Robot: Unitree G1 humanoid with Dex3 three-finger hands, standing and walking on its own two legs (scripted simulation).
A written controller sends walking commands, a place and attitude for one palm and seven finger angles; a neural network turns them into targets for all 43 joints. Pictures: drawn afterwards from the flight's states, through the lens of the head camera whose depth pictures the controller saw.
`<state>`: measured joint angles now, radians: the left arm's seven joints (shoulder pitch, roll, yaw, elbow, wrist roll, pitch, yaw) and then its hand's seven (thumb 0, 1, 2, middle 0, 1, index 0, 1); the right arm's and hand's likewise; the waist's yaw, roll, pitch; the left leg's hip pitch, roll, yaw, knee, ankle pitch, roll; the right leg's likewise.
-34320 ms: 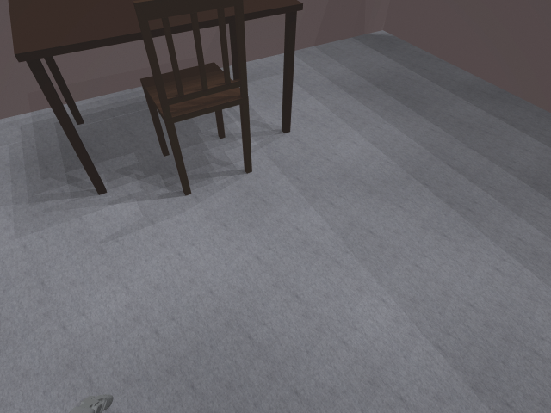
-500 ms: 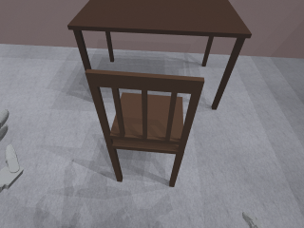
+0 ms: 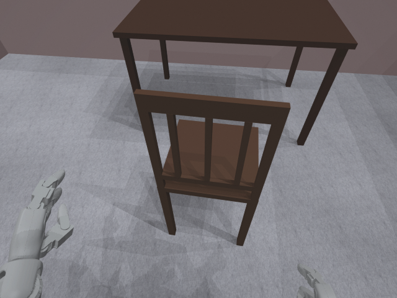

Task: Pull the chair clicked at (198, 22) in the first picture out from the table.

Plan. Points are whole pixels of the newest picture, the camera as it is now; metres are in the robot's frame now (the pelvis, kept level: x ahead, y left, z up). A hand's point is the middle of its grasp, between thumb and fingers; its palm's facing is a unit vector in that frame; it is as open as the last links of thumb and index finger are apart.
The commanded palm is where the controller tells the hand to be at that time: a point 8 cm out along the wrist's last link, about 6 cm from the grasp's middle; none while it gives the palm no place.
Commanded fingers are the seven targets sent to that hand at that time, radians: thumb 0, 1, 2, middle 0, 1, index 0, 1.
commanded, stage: let the arm hang, fingers relaxed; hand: left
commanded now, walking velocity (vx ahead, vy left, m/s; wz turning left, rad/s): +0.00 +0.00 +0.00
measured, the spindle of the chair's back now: (208, 151) +0.54 +0.01 -0.08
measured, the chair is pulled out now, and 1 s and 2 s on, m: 0.52 0.52 0.52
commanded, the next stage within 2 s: look to check the result in 1.02 s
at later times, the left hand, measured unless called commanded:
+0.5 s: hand out of the picture +0.03 +0.18 -0.16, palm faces -0.02 -0.96 -0.27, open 7.2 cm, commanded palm none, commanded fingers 0.00 0.90 0.90 -0.20 -0.30 -0.20 -0.30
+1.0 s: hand out of the picture +0.04 +0.15 -0.16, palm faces -0.01 -0.98 -0.22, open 7.3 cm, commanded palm none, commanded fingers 0.00 0.90 0.90 -0.20 -0.30 -0.20 -0.30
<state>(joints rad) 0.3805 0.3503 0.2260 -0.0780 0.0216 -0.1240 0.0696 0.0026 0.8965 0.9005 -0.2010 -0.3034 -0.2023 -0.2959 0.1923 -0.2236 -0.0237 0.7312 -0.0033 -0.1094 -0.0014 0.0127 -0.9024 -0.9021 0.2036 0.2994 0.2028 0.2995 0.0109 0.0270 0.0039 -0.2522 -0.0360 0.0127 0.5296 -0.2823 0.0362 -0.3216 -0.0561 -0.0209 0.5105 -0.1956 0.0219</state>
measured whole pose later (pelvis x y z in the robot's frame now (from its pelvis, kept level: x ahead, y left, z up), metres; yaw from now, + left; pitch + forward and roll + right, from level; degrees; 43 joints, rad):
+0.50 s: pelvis +0.02 -0.02 +0.01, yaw -1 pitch -1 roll +0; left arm 0.30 0.21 -0.01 1.01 0.01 0.01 0.04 -0.01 0.93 0.90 -0.20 -0.30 -0.20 -0.29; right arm 0.32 -0.17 -0.02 1.03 -0.01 0.02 -0.01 0.01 -0.91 -0.90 0.20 0.30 0.20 0.30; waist 0.00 0.03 0.07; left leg -0.15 0.00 0.01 0.43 -0.26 0.01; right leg -0.22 -0.02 -0.03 0.40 -0.17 0.01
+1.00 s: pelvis +0.02 -0.02 +0.01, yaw -2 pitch -1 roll +0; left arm 0.29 0.14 -0.01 1.06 0.01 0.00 0.04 0.01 0.93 0.90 -0.20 -0.30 -0.20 -0.29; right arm 0.34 -0.13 -0.02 1.09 -0.01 0.00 -0.03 0.01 -0.91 -0.90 0.20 0.30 0.20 0.30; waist -0.01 0.03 0.05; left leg -0.13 0.01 0.02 0.41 -0.27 0.00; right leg -0.22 -0.01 -0.01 0.41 -0.17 0.00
